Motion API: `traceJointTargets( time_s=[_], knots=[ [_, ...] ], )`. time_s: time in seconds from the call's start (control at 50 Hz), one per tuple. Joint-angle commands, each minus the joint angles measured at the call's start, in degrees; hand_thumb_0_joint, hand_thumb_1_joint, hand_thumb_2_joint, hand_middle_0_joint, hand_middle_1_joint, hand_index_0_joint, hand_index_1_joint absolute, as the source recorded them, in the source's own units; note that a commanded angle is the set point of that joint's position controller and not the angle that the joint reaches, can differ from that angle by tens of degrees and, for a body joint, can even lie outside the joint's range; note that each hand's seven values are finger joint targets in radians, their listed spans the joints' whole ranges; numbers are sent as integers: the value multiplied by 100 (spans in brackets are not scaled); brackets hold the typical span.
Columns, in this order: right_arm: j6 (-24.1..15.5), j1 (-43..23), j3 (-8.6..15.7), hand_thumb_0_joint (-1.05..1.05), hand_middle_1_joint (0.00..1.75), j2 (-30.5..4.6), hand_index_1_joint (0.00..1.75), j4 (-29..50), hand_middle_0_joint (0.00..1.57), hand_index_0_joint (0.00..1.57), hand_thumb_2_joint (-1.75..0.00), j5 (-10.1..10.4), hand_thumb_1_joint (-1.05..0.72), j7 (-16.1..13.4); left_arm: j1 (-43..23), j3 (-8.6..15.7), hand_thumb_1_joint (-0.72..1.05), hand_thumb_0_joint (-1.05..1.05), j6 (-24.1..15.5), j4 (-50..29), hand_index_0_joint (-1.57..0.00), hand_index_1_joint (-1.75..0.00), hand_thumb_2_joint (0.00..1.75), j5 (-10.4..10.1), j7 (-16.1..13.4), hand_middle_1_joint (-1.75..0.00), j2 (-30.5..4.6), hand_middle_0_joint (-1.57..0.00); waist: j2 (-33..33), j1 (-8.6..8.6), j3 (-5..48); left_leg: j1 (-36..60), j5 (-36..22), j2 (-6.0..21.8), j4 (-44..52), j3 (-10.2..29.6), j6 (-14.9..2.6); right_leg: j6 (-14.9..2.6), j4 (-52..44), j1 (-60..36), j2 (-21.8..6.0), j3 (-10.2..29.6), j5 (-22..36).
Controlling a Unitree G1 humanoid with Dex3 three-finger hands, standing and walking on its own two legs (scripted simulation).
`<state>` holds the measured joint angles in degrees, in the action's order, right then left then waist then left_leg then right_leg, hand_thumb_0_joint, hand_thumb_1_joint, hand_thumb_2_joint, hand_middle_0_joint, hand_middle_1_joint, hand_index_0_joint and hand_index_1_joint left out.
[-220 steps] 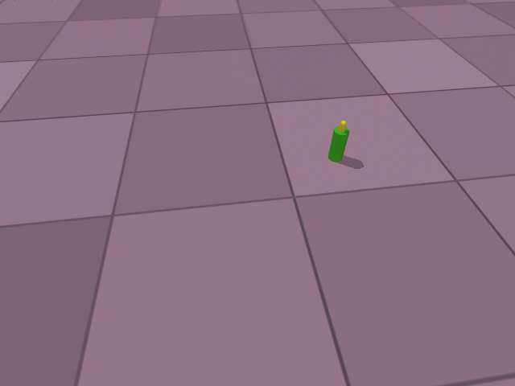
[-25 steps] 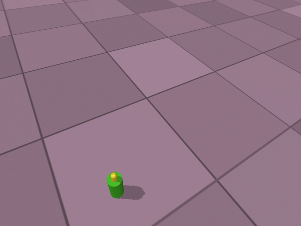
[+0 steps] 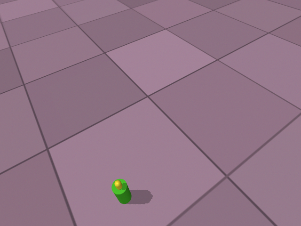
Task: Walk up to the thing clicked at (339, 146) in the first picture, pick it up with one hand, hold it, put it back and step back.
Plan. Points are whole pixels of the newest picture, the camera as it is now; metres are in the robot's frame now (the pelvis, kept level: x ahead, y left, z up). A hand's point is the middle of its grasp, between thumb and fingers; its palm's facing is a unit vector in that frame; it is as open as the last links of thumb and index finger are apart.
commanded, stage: walk up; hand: left
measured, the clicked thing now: (121, 190) +0.41 +0.22 -0.63
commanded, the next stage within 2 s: stand in 1.02 s
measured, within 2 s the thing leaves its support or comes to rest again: neither
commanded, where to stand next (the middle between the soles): +0.07 -0.01 m, yaw +2 degrees
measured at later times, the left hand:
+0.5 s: hand out of the picture +0.12 +0.25 -0.13, palm faces -0.03 -0.95 -0.30, open 7.4 cm
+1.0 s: hand out of the picture +0.09 +0.26 -0.13, palm faces +0.02 -0.95 -0.33, open 7.4 cm
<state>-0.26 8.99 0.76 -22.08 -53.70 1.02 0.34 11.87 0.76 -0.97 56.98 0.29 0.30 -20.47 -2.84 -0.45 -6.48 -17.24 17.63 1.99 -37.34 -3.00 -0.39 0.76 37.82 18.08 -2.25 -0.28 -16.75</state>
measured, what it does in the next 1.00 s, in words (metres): stands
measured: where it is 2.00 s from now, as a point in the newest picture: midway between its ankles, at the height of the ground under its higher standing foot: outside the picture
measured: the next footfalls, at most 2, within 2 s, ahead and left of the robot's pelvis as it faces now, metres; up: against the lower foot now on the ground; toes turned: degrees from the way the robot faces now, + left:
none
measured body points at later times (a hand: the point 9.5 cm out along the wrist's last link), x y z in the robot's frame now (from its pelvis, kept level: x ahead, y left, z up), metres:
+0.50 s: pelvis +0.01 +0.01 +0.02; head +0.02 +0.02 +0.47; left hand +0.12 +0.30 -0.11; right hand +0.07 -0.31 -0.10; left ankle +0.03 +0.13 -0.72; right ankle +0.04 -0.13 -0.72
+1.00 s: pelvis +0.02 +0.01 +0.03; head +0.03 +0.00 +0.48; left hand +0.09 +0.30 -0.11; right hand +0.12 -0.29 -0.11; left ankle +0.03 +0.13 -0.72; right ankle +0.04 -0.13 -0.72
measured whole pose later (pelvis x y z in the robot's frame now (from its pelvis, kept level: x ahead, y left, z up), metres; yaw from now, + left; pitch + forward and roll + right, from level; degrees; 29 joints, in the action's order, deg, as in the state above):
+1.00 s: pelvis +0.02 +0.01 +0.03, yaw +1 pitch -3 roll +0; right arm -0.4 3.4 0.4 -19.8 -67.4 0.0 0.9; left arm 4.9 0.6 -0.3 68.4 0.3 0.7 -19.1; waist -0.6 -0.4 -2.5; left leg -6.9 9.5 1.6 -19.0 -2.6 0.5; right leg 1.6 18.2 6.6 -2.2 -1.6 -8.8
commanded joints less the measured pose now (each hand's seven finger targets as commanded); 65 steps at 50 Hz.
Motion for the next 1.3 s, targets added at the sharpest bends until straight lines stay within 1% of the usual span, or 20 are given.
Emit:
traceJointTargets(
  time_s=[0.0,0.02,0.04,0.06,0.12,0.16,0.24,0.28,0.38,0.44,0.54,0.62,0.68,0.76,0.8,0.98,1.0,1.04,1.1,1.28],
  knots=[
    [-148,-71,277,0,30,-1169,30,26,20,20,-90,2,-90,-34,-536,233,90,0,-170,-322,-20,-30,90,-11,-99,-30,-1403,-20,1237,136,850,840,-1003,413,729,581,-236,-351,-1277,47,-612,721,985],
    [-156,-130,246,0,30,-1169,30,-16,20,20,-90,-31,-90,-25,-513,232,90,0,-172,-297,-20,-30,90,-3,-87,-30,-1394,-20,1192,96,1017,941,-890,450,806,576,-253,-365,-1336,-28,-651,784,826],
    [-148,-149,216,0,30,-1148,30,-102,20,20,-90,-33,-90,-8,-508,229,90,0,-163,-244,-20,-30,90,-14,-84,-30,-1393,-20,1197,55,919,876,-581,388,814,537,-235,-360,-1538,31,-670,828,380],
    [-134,-182,200,0,30,-1095,30,-199,20,20,-90,-51,-90,0,-649,225,90,0,-156,-203,-20,-30,90,1,-88,-30,-1365,-20,1169,91,802,750,-338,359,937,506,-191,-359,-1728,-22,-705,859,17],
    [-134,-275,162,0,30,-1097,30,-438,20,20,-90,-95,-90,16,-920,212,90,0,-132,-103,-20,-30,90,-1,-81,-30,-1352,-20,867,95,636,721,-315,363,1259,511,-143,-340,-1880,-55,-708,888,-299],
    [-163,-364,140,0,30,-1111,30,-577,20,20,-90,-121,-90,17,-983,196,90,0,-112,-9,-20,-30,90,-28,-71,-30,-1273,-20,601,40,558,592,-354,438,1529,611,-132,-306,-1904,-208,-606,756,-255],
    [-229,-530,111,0,30,-1149,30,-761,20,20,-90,-143,-90,6,-1024,183,90,0,-81,190,-20,-30,90,-38,-36,-30,-1205,-20,214,-39,626,346,-294,597,2024,801,-130,-268,-1798,-824,-472,539,313],
    [-255,-632,102,0,30,-1138,30,-830,20,20,-90,-144,-90,-6,-987,167,90,0,-71,308,-20,-30,90,-54,-23,-30,-1162,-20,74,-74,718,398,-482,630,2128,812,-124,-250,-1771,-1004,-442,468,645],
    [-263,-643,101,0,30,-1109,30,-956,20,20,-90,-135,-90,-28,-1151,151,90,0,-55,469,-20,-30,90,-47,-7,-30,-1140,-20,45,-18,825,546,-832,649,2194,728,-93,-203,-1906,-1205,-472,420,963],
    [-245,-708,128,0,30,-1152,30,-990,20,20,-90,-149,-90,-38,-1156,136,90,0,-36,565,-20,-30,90,-30,-4,-30,-1140,-20,-7,8,756,564,-616,666,2301,756,-97,-177,-1997,-1154,-449,370,817],
    [-237,-683,133,0,30,-1142,30,-1032,20,20,-90,-123,-90,-48,-1171,134,90,0,-56,660,-20,-30,90,-23,-4,-30,-1144,-20,207,41,1037,980,-1243,627,2118,617,-94,-147,-2080,-1240,-548,404,1340],
    [-200,-758,143,0,30,-1124,30,-1022,20,20,-90,-110,-90,-47,-1136,125,90,0,-52,742,-20,-30,90,-25,-17,-30,-1132,-20,299,49,883,1114,-1232,634,2107,607,-108,-119,-2177,-1020,-541,379,1207],
    [-173,-734,153,0,30,-1103,30,-1061,20,20,-90,-110,-90,-47,-1182,125,90,0,-50,765,-20,-30,90,-17,-21,-30,-1118,-20,368,86,721,1071,-1037,603,2174,631,-84,-116,-2268,-908,-535,405,1004],
    [-149,-819,163,0,30,-1079,30,-1048,20,20,-90,-114,-90,-35,-1102,136,90,0,-62,807,-20,-30,90,3,-34,-30,-1111,-20,415,75,732,1138,-989,596,2168,621,-90,-93,-2358,-876,-522,389,940],
    [-144,-771,159,0,30,-1054,30,-1065,20,20,-90,-109,-90,-31,-1127,149,90,0,-77,798,-20,-30,90,17,-39,-30,-1127,-20,463,91,822,1185,-1109,603,2147,608,-81,-102,-2354,-968,-552,399,1014],
    [-136,-851,165,0,30,-1013,30,-1041,20,20,-90,-128,-90,-33,-1023,166,90,0,-70,754,-20,-30,90,28,-49,-30,-1114,-20,336,44,786,1132,-1063,586,2232,612,-57,-89,-2358,-1046,-555,376,1082],
    [-145,-880,166,0,30,-989,30,-953,20,20,-90,-167,-90,-36,-973,162,90,0,-91,696,-20,-30,90,39,-68,-30,-1181,-20,293,72,814,1131,-1383,641,2223,642,-26,-83,-2274,-1133,-585,384,1275],
    [-157,-891,166,0,30,-997,30,-961,20,20,-90,-159,-90,-42,-916,160,90,0,-93,700,-20,-30,90,28,-71,-30,-1138,-20,268,44,861,1206,-1572,643,2209,641,-3,-78,-2252,-1166,-581,362,1408],
    [-153,-884,161,0,30,-995,30,-946,20,20,-90,-156,-90,-43,-950,164,90,0,-86,637,-20,-30,90,16,-71,-30,-1145,-20,284,45,862,1176,-1464,633,2253,636,3,-83,-2263,-1171,-568,355,1260],
    [-161,-786,159,0,30,-1040,30,-938,20,20,-90,-159,-90,-50,-904,153,90,0,-69,553,-20,-30,90,15,-55,-30,-1128,-20,183,42,887,1142,-1466,644,2248,615,3,-121,-2270,-1269,-606,379,1307]
  ],
)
